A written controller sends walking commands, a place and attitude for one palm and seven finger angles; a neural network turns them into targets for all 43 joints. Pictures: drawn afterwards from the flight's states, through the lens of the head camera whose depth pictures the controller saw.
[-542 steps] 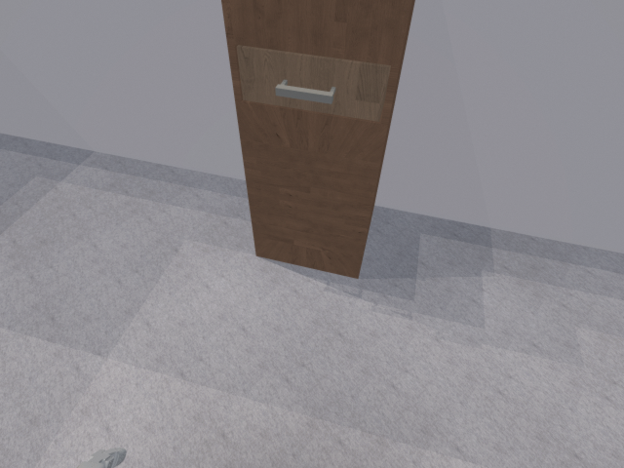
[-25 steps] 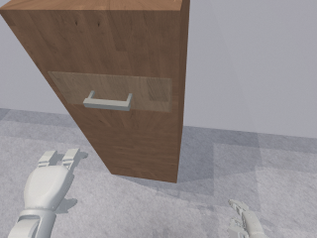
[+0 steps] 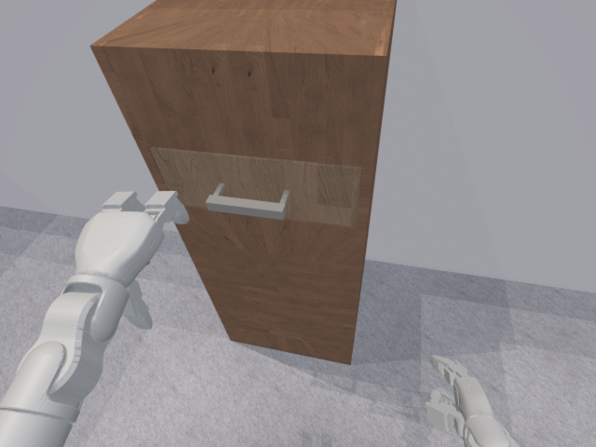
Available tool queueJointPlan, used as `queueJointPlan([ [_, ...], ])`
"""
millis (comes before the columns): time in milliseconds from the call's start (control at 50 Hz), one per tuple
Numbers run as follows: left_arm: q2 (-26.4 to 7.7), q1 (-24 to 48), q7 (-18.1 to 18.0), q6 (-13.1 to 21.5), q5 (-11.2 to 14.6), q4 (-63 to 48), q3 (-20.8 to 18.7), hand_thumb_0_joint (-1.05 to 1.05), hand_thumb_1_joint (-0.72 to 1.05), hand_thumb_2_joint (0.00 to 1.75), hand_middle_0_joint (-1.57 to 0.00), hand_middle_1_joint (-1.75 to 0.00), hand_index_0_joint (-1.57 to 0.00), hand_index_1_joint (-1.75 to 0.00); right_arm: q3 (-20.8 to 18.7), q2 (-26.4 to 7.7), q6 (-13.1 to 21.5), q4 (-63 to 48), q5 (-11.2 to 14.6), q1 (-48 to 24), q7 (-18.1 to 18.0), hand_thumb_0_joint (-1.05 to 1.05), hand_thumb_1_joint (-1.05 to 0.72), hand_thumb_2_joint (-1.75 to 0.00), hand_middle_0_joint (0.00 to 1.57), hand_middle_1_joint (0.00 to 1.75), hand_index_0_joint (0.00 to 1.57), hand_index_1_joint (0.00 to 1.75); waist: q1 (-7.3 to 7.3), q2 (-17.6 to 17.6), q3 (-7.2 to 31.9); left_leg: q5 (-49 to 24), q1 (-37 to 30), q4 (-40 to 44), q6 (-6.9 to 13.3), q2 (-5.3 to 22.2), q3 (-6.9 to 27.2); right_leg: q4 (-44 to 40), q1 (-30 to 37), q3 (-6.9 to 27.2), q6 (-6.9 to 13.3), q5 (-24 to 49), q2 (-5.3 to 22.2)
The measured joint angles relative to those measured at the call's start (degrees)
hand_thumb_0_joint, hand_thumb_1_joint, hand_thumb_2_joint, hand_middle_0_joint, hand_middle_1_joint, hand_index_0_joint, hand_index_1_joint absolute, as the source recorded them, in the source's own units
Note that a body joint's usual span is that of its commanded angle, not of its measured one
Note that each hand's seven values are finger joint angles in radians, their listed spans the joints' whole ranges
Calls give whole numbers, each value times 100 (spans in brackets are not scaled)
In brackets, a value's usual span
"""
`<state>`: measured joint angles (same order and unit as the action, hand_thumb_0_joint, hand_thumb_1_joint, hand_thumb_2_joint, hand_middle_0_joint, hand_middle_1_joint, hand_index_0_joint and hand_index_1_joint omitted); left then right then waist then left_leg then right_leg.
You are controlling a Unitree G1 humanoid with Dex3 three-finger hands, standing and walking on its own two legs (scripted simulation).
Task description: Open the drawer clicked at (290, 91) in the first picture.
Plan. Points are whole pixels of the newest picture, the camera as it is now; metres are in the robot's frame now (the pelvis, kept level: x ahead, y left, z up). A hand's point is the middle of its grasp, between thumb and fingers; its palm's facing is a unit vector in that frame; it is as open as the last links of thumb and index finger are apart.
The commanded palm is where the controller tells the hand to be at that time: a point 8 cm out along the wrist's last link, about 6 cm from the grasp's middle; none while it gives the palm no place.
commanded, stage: raise the hand with hooked fingers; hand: left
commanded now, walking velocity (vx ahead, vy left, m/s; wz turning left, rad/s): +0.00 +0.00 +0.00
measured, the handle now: (249, 199) +0.52 +0.17 +0.01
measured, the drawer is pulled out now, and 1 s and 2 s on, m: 0.00 0.00 0.00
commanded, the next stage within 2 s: move the hooked fingers above the handle in 0.50 s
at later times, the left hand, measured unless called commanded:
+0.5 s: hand (136, 265) +0.28 +0.24 +0.12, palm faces +0.07 -0.07 -1.00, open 13.8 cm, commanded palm +0.26 +0.25 +0.18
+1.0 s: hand (169, 242) +0.33 +0.22 +0.12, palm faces +0.03 -0.05 -1.00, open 13.8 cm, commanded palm +0.31 +0.23 +0.17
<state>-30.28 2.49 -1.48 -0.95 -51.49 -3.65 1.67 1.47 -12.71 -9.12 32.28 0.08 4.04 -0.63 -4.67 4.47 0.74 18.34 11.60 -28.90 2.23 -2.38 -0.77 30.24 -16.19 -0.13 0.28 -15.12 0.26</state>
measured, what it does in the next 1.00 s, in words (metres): stands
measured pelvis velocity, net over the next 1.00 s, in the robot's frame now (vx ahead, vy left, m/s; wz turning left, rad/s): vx -0.02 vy -0.02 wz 0.01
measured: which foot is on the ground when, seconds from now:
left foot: down 0.00-1.00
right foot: down 0.00-1.00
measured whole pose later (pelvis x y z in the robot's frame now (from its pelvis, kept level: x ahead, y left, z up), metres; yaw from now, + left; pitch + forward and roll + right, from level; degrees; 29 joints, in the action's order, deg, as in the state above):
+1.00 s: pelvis -0.02 -0.02 +0.00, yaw +1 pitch +3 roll +1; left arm -31.0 17.3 -0.1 9.1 -51.4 13.4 1.2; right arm -0.7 -14.9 -8.0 35.6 0.7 8.5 -1.7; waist -3.6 3.9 -0.4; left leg 14.2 13.6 -25.1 0.8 -1.6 0.2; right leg 26.7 -18.1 -1.2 1.7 -11.4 -0.5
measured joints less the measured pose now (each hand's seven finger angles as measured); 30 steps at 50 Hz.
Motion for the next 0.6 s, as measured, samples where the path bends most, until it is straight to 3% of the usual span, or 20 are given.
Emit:
queueJointPlan([
  [140,-181,727,537,99,100,366,-8,0,-49,30,-32,-119,-32,-119,67,-4,-8,75,31,165,12,1,-91,-90,20,30,20,30,-15,5,-138,-185,-119,212,44,-49,48,-300,183,-44,-45,207,53],
  [280,-222,552,809,434,293,273,-199,0,-49,30,-32,-120,-32,-120,-45,-146,-20,139,15,463,93,1,-91,-90,20,30,20,30,50,16,-158,-319,-149,400,80,-72,-13,-495,199,20,-83,364,71],
  [460,-191,333,419,907,231,129,-249,0,-49,30,-32,-120,-32,-120,-227,-271,57,273,-11,644,101,1,-91,-90,20,30,20,30,-6,-63,-294,-412,-40,410,58,-79,6,-489,92,-1,-52,438,80],
  [600,-159,450,176,726,197,311,-265,0,-50,30,-32,-120,-32,-120,-229,-244,70,334,37,509,96,1,-91,-90,20,30,20,30,-24,9,-234,-455,-15,433,18,-61,33,-470,53,-29,-21,453,66],
])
